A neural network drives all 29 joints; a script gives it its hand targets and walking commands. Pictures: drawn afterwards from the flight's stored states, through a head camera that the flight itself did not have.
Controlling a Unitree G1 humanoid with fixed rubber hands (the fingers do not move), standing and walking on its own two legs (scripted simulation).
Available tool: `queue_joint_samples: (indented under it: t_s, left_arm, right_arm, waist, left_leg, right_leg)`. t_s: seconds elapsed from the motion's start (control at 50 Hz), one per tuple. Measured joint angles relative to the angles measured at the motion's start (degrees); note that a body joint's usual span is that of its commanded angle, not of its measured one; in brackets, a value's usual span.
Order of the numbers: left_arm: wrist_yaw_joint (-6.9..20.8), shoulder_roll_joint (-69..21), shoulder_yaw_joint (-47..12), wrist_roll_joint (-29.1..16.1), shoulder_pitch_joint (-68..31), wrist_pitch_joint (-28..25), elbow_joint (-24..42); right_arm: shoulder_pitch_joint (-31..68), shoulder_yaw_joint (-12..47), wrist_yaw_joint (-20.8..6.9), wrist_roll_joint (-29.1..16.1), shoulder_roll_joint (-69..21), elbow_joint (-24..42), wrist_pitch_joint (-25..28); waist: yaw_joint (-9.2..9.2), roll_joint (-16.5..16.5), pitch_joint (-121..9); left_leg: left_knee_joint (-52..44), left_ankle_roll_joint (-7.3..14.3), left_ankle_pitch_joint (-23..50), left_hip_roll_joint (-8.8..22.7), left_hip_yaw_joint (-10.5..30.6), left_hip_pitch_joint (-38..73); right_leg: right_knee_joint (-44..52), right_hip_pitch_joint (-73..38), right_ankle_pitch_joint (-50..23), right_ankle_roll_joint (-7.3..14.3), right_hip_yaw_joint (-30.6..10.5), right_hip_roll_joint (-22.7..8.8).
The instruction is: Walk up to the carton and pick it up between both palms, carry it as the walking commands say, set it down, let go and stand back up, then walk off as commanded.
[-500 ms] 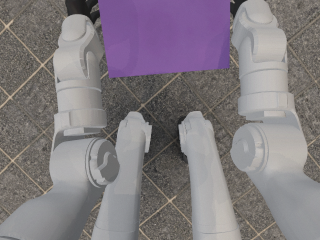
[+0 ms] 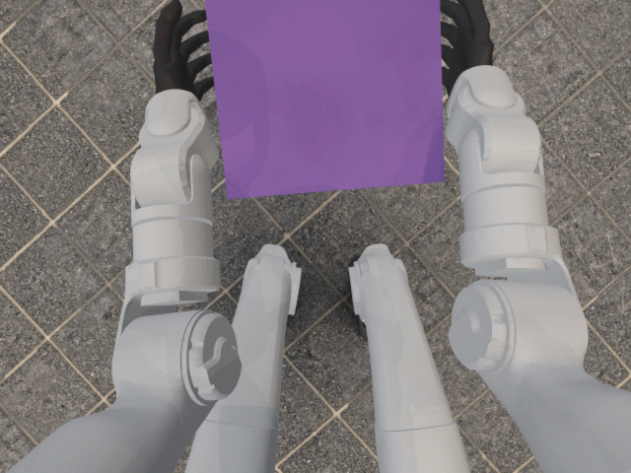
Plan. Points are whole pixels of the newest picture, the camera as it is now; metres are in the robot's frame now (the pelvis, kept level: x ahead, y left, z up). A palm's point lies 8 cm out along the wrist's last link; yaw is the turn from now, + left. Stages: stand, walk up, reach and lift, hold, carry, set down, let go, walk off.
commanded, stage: reach and lift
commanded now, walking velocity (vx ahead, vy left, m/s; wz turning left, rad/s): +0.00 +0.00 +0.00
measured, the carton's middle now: (321, 99) +0.50 +0.01 -0.16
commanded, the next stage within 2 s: none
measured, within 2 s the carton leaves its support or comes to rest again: neither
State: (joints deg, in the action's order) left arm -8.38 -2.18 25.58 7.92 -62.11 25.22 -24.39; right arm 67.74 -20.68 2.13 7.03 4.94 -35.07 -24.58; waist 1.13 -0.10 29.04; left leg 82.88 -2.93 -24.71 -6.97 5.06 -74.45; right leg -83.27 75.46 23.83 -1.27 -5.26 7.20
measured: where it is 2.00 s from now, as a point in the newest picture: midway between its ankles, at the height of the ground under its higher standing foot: (320, 314)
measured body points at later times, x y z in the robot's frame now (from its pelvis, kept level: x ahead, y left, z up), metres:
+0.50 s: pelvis +0.06 -0.01 +0.07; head +0.22 -0.01 +0.49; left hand +0.48 +0.16 +0.03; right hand +0.50 -0.13 +0.02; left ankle +0.13 +0.13 -0.56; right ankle +0.14 -0.11 -0.56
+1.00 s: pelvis +0.11 +0.01 +0.14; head +0.23 +0.00 +0.57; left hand +0.45 +0.16 +0.09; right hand +0.46 -0.14 +0.07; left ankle +0.13 +0.13 -0.56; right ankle +0.14 -0.11 -0.56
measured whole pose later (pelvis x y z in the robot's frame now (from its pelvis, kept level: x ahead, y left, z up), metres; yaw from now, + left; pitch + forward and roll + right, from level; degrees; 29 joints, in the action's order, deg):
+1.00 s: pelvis +0.11 +0.01 +0.14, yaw +0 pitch +20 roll +1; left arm -4.1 -11.9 21.2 14.3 -24.5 18.0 -26.9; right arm 25.8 -19.8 0.2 13.2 -7.1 -31.3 -17.8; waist 2.1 -0.3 -5.0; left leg 43.7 -0.7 -16.9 -5.0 6.6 -47.0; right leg -44.5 48.0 16.6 -0.2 -8.1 5.1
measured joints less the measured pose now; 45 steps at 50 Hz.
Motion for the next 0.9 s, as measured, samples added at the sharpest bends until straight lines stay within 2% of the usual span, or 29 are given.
queue_joint_samples:
  t_s: [0.08, 0.22, 0.34, 0.42, 0.52, 0.68, 0.8, 0.9]
  left_arm:
    - [0.1, -0.8, 0.2, 0.0, 1.3, -0.1, 0.6]
    - [0.9, -1.4, -0.1, 0.1, 6.2, -1.1, -0.7]
    - [1.5, -3.0, -0.1, 1.9, 13.6, -1.6, -5.6]
    - [3.1, -4.3, 2.2, 5.0, 16.9, -2.1, -9.8]
    - [4.6, -5.7, 4.4, 8.8, 19.0, -3.6, -12.7]
    - [5.9, -6.6, 1.8, 9.3, 25.5, -5.5, -9.2]
    - [5.6, -7.6, -1.8, 6.6, 32.3, -7.3, -4.0]
    - [5.2, -9.1, -3.1, 5.9, 35.8, -7.4, -2.4]
  right_arm:
    - [-1.9, 0.6, 0.1, -0.4, -0.2, 0.9, 0.1]
    - [-6.9, 0.4, 0.3, 0.8, -2.5, 0.3, 1.2]
    - [-14.0, 0.0, 0.4, 3.1, -4.8, -3.3, 0.6]
    - [-18.2, -3.2, 0.0, 6.3, -7.2, -7.5, 2.2]
    - [-22.1, -4.7, -0.7, 9.5, -8.7, -8.3, 3.2]
    - [-29.4, -3.0, -0.6, 9.8, -11.3, -3.4, 5.1]
    - [-35.8, -0.4, -0.9, 7.8, -12.4, 1.2, 7.5]
    - [-40.2, 0.1, -1.6, 6.6, -12.6, 3.2, 7.8]
  waist:
    - [0.45, 0.3, 0.3]
    - [0.52, 0.6, -6.6]
    - [0.71, 0.3, -21.9]
    - [0.87, 0.6, -30.9]
    - [1.20, -0.2, -33.8]
    - [2.06, 0.4, -32.9]
    - [1.33, -0.1, -33.1]
    - [1.06, 0.2, -33.6]
  left_leg:
    - [-2.0, 0.1, 0.2, 0.2, -0.2, 3.1]
    - [-5.6, 0.0, 0.9, 0.2, 0.3, 3.8]
    - [-9.1, 0.1, 1.2, 0.5, 0.9, 1.2]
    - [-12.8, 0.2, 1.3, 0.8, 1.1, 2.7]
    - [-17.7, 0.6, 1.8, 1.1, 1.6, 8.2]
    - [-26.6, 1.3, 3.7, 1.8, 0.9, 15.8]
    - [-32.5, 1.6, 5.7, 1.8, 1.7, 19.5]
    - [-36.7, 2.0, 7.1, 1.8, 1.7, 23.5]
  right_leg:
    - [1.7, -2.9, -0.2, 0.1, -0.5, 0.1]
    - [5.0, -3.6, -0.8, 0.5, -0.6, 0.0]
    - [8.8, -1.1, -1.2, 0.7, -0.5, -0.1]
    - [12.3, -2.5, -1.2, 1.0, -0.7, -0.2]
    - [17.5, -8.1, -1.6, 1.3, -0.6, -0.6]
    - [25.8, -15.4, -3.4, 1.3, -2.2, -0.8]
    - [32.0, -19.5, -5.2, 1.3, -2.1, -1.5]
    - [36.1, -23.5, -6.4, 1.1, -2.4, -2.0]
